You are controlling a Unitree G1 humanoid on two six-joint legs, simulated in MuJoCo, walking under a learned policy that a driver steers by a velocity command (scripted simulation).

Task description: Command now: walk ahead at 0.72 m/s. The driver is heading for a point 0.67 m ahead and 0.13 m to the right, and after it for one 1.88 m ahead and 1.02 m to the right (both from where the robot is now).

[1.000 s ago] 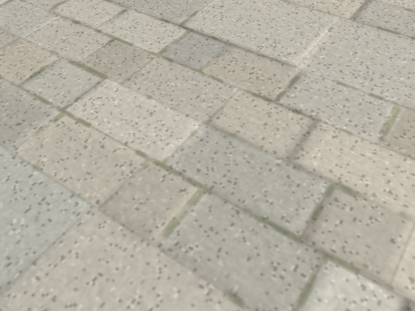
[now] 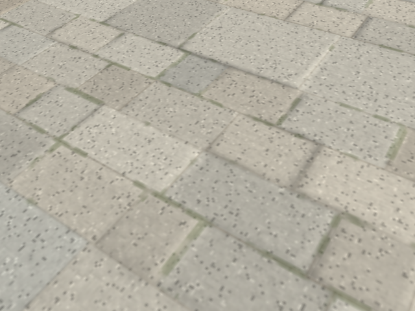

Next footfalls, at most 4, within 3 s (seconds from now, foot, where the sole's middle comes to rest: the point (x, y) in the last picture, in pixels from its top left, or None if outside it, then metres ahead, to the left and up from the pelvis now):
0.04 right None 0.11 -0.12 -0.77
0.52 left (211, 302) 0.57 0.04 -0.77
0.98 right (250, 196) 0.99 -0.13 -0.77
1.40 left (248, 117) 1.46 -0.17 -0.77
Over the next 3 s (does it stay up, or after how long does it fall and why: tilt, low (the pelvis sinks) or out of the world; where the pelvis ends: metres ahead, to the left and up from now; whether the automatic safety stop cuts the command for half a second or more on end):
stays up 1.88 -1.44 -0.01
